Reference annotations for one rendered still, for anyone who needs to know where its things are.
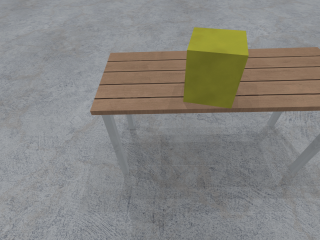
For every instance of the carton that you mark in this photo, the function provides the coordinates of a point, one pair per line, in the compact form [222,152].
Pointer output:
[215,62]

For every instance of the table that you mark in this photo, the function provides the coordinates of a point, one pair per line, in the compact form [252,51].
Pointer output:
[274,80]

